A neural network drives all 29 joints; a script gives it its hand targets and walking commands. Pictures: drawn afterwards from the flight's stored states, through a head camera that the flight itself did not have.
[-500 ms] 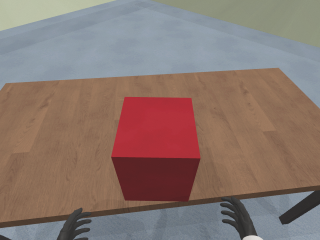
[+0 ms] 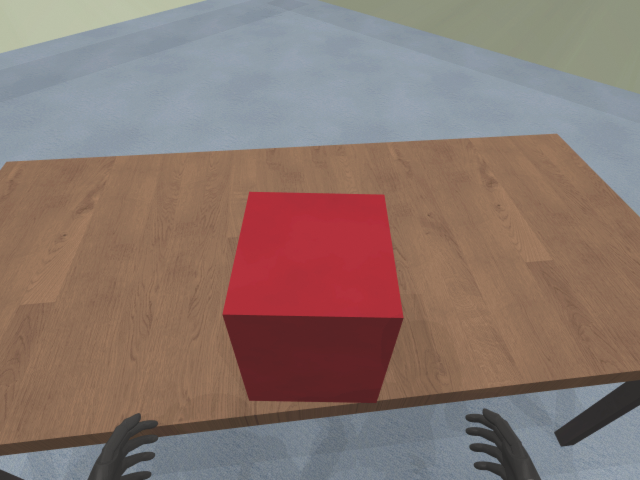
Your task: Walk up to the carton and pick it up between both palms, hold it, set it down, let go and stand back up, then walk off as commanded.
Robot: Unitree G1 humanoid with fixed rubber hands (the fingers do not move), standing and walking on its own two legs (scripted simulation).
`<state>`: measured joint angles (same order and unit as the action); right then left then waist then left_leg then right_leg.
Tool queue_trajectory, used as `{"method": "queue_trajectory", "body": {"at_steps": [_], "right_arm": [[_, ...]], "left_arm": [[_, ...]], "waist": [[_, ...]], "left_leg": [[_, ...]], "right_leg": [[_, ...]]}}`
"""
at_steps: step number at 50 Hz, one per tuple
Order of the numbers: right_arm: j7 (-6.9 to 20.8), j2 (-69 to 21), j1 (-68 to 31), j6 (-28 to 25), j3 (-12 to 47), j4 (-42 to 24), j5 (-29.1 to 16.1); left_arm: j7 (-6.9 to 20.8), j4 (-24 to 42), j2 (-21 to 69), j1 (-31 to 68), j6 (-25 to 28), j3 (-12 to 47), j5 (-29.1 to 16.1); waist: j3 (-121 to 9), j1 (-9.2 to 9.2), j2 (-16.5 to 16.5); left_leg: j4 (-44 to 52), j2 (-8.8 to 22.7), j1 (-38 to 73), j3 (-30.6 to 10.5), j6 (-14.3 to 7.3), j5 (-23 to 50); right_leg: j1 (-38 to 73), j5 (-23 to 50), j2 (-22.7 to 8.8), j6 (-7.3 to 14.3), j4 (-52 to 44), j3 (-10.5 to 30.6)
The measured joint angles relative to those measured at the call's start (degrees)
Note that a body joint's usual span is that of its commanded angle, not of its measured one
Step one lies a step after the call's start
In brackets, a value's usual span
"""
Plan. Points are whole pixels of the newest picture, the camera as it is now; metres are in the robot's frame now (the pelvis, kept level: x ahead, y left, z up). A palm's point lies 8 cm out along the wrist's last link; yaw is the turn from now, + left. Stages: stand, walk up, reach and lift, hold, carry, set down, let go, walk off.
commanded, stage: stand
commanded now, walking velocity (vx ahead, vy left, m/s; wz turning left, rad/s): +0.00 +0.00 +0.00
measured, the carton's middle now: (314, 300) +0.38 +0.01 -0.02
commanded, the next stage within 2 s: walk off in 0.40 s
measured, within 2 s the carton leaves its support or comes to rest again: neither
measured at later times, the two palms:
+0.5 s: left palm out of the picture +0.13 +0.28 -0.07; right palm out of the picture +0.13 -0.25 -0.07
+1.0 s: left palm out of the picture +0.03 +0.27 -0.08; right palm out of the picture +0.02 -0.32 -0.12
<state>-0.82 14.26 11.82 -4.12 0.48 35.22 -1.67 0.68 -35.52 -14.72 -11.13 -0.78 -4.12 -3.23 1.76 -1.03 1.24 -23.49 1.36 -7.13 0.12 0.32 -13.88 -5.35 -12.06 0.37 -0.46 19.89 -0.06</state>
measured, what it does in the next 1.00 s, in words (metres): walks backwards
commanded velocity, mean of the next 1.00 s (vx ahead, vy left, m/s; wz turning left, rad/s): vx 0.00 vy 0.00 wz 0.00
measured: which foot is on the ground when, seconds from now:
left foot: down 0.00-0.92, up 0.94-1.00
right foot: down 0.00-1.00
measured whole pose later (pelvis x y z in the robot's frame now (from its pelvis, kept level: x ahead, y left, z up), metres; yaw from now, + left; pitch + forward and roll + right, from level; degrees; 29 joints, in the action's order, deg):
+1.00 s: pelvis -0.10 -0.03 -0.02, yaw -1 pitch -5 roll +1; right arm -1.5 22.6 12.1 2.2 0.5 35.3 -1.6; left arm 0.7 -35.5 -22.5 -14.0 -1.6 -2.4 -2.7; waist 9.8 -0.9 3.2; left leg -54.9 -1.5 -23.9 -3.3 0.5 -26.2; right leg -17.2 -15.7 2.0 2.3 38.3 0.6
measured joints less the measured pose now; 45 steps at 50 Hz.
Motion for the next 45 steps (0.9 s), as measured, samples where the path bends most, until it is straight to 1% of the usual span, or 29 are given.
{"method": "queue_trajectory", "body": {"at_steps": [8,30,33,37,38,40,41,43,45], "right_arm": [[0.3,1.6,0.1,0.4,0.0,0.0,0.0],[0.7,2.5,0.7,1.1,0.0,0.0,0.0],[0.3,3.6,0.7,1.3,0.0,0.0,0.0],[0.0,5.2,0.7,2.2,0.0,0.0,0.0],[0.0,5.5,0.7,2.6,0.0,0.0,0.0],[-0.1,5.9,0.7,3.3,0.0,0.0,0.0],[-0.2,6.1,0.7,3.5,0.0,0.0,0.0],[-0.3,6.6,0.7,3.9,0.0,0.0,0.0],[-0.3,7.1,0.7,4.2,0.0,0.0,0.0]], "left_arm": [[0.0,0.0,-2.8,-1.1,1.1,-1.2,0.3],[0.0,0.0,-4.0,-2.5,1.6,0.2,0.3],[0.0,0.0,-5.5,-2.5,1.6,1.4,0.3],[0.0,-0.1,-7.5,-2.5,0.8,1.1,0.3],[0.0,-0.1,-7.8,-2.5,0.3,0.8,0.3],[0.0,-0.1,-8.0,-2.5,-0.7,0.0,0.3],[0.0,-0.1,-8.0,-2.5,-1.0,-0.3,0.3],[0.0,0.0,-8.0,-2.5,-1.1,-0.3,0.3],[0.0,0.0,-8.1,-2.7,-1.1,-0.2,0.4]], "waist": [[-0.2,0.00,-0.4],[0.4,-0.01,-0.4],[0.9,-0.01,-0.2],[2.9,-0.03,-0.3],[3.5,-0.05,-0.3],[4.4,-0.06,-0.3],[4.7,-0.04,-0.2],[5.2,0.00,0.0],[5.6,0.06,0.0]], "left_leg": [[-0.8,0.0,-0.6,0.0,-0.2,0.0],[-1.7,0.0,-1.5,0.0,-0.4,0.0],[-4.0,0.0,-4.3,0.0,-0.6,-0.4],[-7.2,0.0,-7.1,0.0,-0.8,-0.7],[-7.6,0.0,-7.4,0.0,-0.8,-0.7],[-7.9,0.2,-7.9,0.0,-0.9,-0.1],[-7.9,0.4,-8.2,0.0,-0.9,0.3],[-8.0,0.6,-8.8,0.0,-0.7,1.1],[-9.4,0.6,-9.9,0.1,0.1,1.3]], "right_leg": [[-0.3,0.3,0.0,0.0,0.3,0.0],[-1.0,0.5,0.0,0.0,0.7,0.0],[-4.0,0.0,0.0,0.0,3.4,0.0],[-8.8,-0.4,0.0,0.0,10.4,0.0],[-10.0,-1.4,0.0,0.0,13.0,-0.1],[-12.6,-7.5,0.6,0.0,19.8,-0.1],[-13.6,-9.4,0.9,0.0,22.4,-0.1],[-14.0,-10.7,1.1,0.0,23.4,0.0],[-12.6,-9.1,0.9,0.0,21.0,0.2]]}}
